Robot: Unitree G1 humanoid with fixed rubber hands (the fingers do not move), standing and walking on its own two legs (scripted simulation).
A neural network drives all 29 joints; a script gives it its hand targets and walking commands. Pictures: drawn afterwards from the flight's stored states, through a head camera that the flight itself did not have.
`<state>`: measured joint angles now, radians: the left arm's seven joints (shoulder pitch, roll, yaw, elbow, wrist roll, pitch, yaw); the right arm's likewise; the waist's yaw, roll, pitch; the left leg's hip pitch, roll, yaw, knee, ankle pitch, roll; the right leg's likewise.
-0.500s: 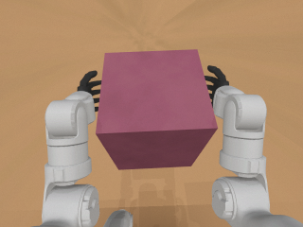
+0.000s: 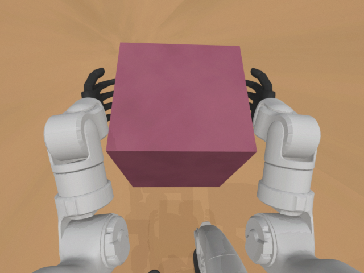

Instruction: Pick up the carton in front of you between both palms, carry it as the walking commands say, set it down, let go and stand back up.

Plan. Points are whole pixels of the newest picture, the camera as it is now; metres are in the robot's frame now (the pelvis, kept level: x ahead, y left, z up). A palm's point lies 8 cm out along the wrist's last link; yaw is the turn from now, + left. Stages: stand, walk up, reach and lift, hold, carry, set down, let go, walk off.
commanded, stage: carry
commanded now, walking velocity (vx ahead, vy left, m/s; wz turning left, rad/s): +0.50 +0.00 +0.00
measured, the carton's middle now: (178, 127) +0.40 -0.03 +0.05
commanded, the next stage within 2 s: none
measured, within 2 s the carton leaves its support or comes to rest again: neither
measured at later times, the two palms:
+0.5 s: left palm out of the picture +0.73 +0.17 +0.22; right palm out of the picture +0.75 -0.13 +0.23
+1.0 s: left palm out of the picture +1.02 +0.15 +0.25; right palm out of the picture +1.06 -0.15 +0.26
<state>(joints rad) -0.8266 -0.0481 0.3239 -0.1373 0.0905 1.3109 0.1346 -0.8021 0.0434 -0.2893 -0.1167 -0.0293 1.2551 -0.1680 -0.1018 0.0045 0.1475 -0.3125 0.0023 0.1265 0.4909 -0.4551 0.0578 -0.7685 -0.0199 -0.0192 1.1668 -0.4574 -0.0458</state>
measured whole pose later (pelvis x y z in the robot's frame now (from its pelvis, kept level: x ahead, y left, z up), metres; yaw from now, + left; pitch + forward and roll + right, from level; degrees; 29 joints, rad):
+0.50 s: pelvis +0.35 -0.01 +0.03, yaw +1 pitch +4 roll +3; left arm -0.92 0.05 0.29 0.14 0.02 1.33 0.15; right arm -0.94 0.01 -0.31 0.13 -0.13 1.31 -0.12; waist 0.05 -0.06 -0.02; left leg -0.59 -0.04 0.15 0.73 -0.37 0.08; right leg -0.19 -0.06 -0.05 0.69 -0.56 -0.01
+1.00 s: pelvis +0.65 -0.04 +0.10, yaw +1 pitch +4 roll -1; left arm -0.84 0.00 0.25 0.12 0.06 1.34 0.15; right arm -0.89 -0.03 -0.31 0.16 -0.06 1.33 -0.12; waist 0.09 0.00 0.02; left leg -0.55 0.00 -0.01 1.36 -0.45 0.05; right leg -0.43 0.03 -0.12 0.60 -0.40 -0.06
